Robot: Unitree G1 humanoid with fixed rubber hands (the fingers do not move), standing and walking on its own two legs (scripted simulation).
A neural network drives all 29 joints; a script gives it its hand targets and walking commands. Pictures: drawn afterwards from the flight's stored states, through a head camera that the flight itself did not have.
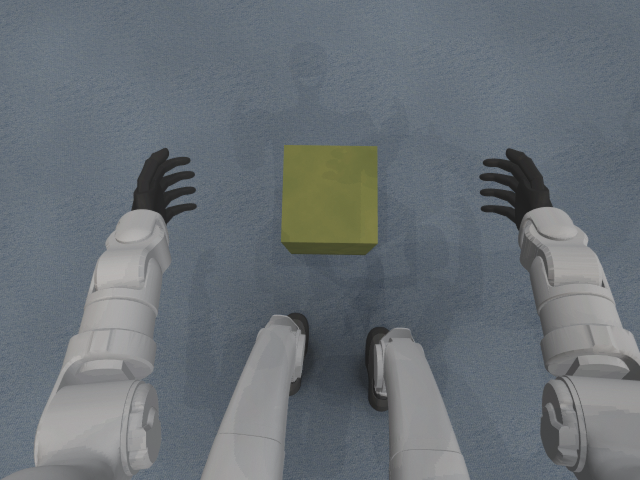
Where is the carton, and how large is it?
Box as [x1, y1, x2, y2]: [281, 145, 377, 254]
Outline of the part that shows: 284,145 281,242 291,253 365,254 377,243 376,146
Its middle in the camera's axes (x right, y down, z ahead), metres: +0.02 -0.07 +0.94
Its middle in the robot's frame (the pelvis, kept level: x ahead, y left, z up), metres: +0.51 +0.04 -0.55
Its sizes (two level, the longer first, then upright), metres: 0.210 0.200 0.250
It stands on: the floor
